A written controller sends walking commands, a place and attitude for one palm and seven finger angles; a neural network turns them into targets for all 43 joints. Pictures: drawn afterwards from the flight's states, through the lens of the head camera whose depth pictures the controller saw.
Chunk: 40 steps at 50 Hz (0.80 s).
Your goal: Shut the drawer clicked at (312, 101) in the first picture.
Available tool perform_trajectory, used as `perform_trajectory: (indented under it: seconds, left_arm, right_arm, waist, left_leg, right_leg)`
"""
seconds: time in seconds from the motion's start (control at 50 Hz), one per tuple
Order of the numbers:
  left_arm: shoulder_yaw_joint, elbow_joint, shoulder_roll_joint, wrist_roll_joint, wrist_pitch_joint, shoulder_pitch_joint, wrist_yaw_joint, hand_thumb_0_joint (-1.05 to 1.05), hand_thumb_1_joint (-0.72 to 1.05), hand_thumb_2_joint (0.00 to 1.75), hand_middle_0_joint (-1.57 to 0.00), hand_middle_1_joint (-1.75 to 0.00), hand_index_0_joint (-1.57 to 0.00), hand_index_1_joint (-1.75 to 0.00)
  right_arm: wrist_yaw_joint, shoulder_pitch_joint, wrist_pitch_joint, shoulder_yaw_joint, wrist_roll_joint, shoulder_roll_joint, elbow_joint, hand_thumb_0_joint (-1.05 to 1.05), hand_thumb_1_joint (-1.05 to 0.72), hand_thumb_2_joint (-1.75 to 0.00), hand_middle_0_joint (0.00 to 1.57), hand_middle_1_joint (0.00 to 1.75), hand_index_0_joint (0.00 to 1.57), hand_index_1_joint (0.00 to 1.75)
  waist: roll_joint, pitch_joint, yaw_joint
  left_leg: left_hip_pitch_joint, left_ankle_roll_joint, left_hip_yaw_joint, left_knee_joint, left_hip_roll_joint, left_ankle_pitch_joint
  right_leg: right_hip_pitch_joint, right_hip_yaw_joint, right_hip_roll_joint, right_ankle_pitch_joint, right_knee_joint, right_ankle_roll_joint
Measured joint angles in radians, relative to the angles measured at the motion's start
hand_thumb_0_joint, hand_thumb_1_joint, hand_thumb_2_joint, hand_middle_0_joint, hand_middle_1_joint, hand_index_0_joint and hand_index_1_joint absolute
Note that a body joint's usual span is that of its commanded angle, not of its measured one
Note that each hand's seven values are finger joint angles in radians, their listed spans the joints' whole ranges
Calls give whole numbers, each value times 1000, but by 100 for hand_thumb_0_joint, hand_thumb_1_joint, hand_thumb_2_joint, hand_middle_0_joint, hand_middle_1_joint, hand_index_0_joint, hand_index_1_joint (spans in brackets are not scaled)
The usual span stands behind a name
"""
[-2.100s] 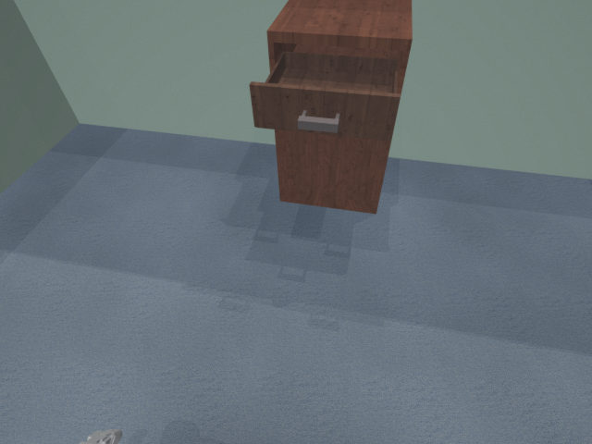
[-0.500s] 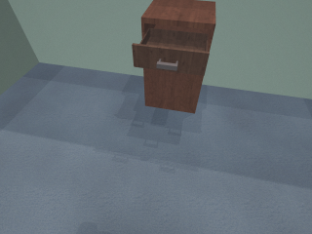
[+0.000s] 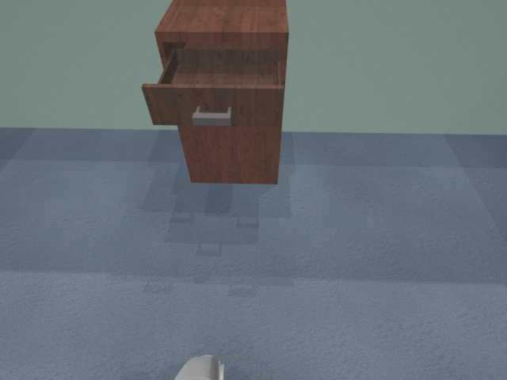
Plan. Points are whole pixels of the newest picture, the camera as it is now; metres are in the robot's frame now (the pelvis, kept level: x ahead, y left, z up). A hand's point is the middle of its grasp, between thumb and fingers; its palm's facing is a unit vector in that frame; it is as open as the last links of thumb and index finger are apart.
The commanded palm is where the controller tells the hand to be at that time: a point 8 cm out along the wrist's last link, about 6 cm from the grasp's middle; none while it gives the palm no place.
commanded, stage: walk to a spot facing it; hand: left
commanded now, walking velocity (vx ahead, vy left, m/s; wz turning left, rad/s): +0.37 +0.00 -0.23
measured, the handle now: (213, 114) +0.84 +0.20 -0.08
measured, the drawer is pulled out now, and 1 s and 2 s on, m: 0.30 0.30 0.30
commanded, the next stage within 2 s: turn to face it in 0.46 s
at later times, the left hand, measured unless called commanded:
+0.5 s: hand (160, 295) +0.30 +0.23 -0.16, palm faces -0.16 -0.97 -0.20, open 7.4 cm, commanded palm none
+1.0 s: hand (199, 258) +0.41 +0.17 -0.19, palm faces -0.13 -0.99 -0.09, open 7.3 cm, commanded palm none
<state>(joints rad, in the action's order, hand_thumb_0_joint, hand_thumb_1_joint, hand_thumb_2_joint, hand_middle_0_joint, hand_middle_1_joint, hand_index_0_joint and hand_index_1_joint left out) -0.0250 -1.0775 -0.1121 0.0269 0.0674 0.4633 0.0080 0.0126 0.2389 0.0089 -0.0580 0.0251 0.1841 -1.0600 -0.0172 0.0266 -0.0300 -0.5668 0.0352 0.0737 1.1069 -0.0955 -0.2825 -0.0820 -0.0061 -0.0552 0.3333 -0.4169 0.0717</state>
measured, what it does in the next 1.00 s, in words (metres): walks ahead: left foot, then right foot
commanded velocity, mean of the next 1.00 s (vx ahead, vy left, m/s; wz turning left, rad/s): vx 0.11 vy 0.00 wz -0.04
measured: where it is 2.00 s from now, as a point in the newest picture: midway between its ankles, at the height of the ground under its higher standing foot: (256, 364)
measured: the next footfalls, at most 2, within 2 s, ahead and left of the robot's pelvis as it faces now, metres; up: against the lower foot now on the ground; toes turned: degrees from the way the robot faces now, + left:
left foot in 0.24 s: +0.27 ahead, +0.14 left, +0.00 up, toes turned +0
right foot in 0.66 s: +0.31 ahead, -0.12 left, +0.00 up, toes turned -25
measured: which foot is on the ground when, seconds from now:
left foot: up 0.00-0.22, down 0.24-0.66, up 0.68-0.94, down 0.96-1.00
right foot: down 0.00-0.24, up 0.26-0.64, down 0.66-0.96, up 0.98-1.00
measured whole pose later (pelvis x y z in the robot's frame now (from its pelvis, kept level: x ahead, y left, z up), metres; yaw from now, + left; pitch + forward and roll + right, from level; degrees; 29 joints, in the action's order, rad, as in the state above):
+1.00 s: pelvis +0.27 +0.04 -0.02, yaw -9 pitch -1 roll -3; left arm -0.05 -0.95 -0.15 0.01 -0.03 0.14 0.02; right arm 0.00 0.33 -0.02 -0.03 0.03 0.10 -1.04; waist 0.04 0.04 0.03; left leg -0.32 -0.04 0.11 0.70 -0.05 -0.36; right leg -0.32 0.21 0.10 0.38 -0.68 -0.03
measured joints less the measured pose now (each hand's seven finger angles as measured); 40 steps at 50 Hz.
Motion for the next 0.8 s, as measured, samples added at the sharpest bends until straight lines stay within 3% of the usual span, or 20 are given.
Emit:
perform_trajectory:
  seconds: [0.1,0.2,0.24,0.3,0.36,0.42,0.5,0.58,0.66,0.72,0.76,0.8]
  left_arm:
    - [2,-28,11,1,3,27,6,0,90,90,-21,-30,-20,-30]
    - [-11,-33,-15,1,0,34,10,0,90,90,-21,-30,-20,-30]
    - [-22,-32,-21,-6,-7,45,7,0,90,90,-21,-30,-20,-30]
    - [-39,-27,-58,-9,-33,-19,-1,0,90,90,-20,-30,-20,-30]
    - [-55,15,-85,0,-53,-97,-17,1,91,90,-20,-30,-19,-30]
    - [-67,78,-91,4,-69,-159,-28,1,91,90,-20,-30,-19,-30]
    - [-74,139,-90,5,-82,-234,-40,0,91,90,-20,-30,-19,-30]
    - [-69,172,-95,5,-90,-299,-46,0,91,90,-20,-30,-19,-30]
    - [-47,185,-107,10,-68,-344,-37,0,91,90,-20,-30,-19,-30]
    - [-19,164,-83,1,-34,-381,-17,0,91,90,-20,-30,-19,-30]
    - [-2,150,-63,-2,-32,-390,-7,0,91,90,-20,-30,-19,-30]
    - [7,138,-45,-2,-43,-390,1,0,91,90,-20,-30,-19,-30]
  right_arm:
    - [14,-86,13,-3,-5,-19,61,1,-90,-89,20,30,19,29]
    - [15,-145,39,10,-7,-39,101,1,-90,-89,20,30,19,29]
    - [6,-151,64,19,3,-39,120,1,-90,-89,20,30,20,29]
    - [-11,-142,78,28,1,-60,125,0,-90,-89,20,30,20,29]
    - [-24,-93,75,27,0,-66,101,0,-90,-89,20,30,20,29]
    - [-42,-43,74,0,-7,-46,81,-1,-93,-89,20,30,20,30]
    - [-36,7,60,-8,1,4,63,-1,-94,-89,20,30,20,29]
    - [-28,43,42,-10,4,31,59,-1,-93,-89,20,30,20,29]
    - [-26,96,28,-3,4,33,47,0,-91,-89,20,30,20,29]
    - [-31,102,-1,6,-8,34,9,0,-91,-89,20,30,19,29]
    - [-34,99,-20,12,-11,21,-12,0,-91,-89,20,30,19,29]
    - [-32,100,-32,18,-12,1,-21,1,-91,-89,20,30,19,29]
  waist:
    - [2,8,-10]
    - [28,24,-32]
    - [24,19,-31]
    - [69,42,-26]
    - [76,38,-25]
    - [65,23,-20]
    - [42,22,2]
    - [24,41,38]
    - [20,41,81]
    - [-18,50,94]
    - [-26,47,100]
    - [-22,36,102]
  left_leg:
    - [-58,-5,-5,-190,-10,104]
    - [54,-43,17,-447,36,125]
    - [119,-77,18,-495,36,119]
    - [151,-85,72,-434,44,51]
    - [224,-78,110,-501,46,50]
    - [288,-84,148,-579,47,56]
    - [355,-82,188,-640,40,47]
    - [396,-63,225,-629,18,3]
    - [388,-33,229,-510,-14,-91]
    - [294,-22,98,-278,-19,-252]
    - [240,-17,32,-164,-2,-265]
    - [204,-10,6,-117,5,-233]
  right_leg:
    - [96,-45,-1,2,94,-16]
    - [163,-79,19,95,51,-41]
    - [82,-81,10,165,-181,-33]
    - [-149,-53,27,133,-683,-12]
    - [-336,14,68,49,-850,-21]
    - [-457,54,111,-6,-788,-41]
    - [-498,82,147,-59,-575,-67]
    - [-452,95,145,-81,-383,-79]
    - [-305,111,127,-166,-170,-63]
    - [-295,139,101,-111,-213,-37]
    - [-265,158,95,-94,-197,-35]
    - [-234,178,95,-100,-163,-43]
